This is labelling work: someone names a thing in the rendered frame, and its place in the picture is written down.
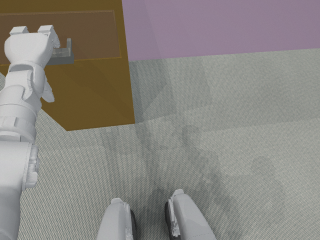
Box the robot right thigh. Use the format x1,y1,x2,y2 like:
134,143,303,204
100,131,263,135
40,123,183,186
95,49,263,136
167,193,217,240

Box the drawer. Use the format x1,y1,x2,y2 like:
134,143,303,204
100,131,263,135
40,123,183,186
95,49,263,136
0,9,120,65

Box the handle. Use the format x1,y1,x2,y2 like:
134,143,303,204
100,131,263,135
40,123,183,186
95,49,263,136
46,38,74,66

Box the left robot forearm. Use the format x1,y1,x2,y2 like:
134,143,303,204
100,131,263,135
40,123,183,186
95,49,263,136
0,60,45,145

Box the robot left upper arm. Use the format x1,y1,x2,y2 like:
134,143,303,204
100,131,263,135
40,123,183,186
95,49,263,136
0,141,40,240

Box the cabinet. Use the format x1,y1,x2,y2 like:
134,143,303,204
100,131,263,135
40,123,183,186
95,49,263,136
0,0,135,131

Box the robot right shin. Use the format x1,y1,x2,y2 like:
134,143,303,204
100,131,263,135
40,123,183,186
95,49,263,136
170,189,190,236

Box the left robot hand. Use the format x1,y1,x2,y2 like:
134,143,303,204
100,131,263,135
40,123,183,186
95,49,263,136
4,25,61,103

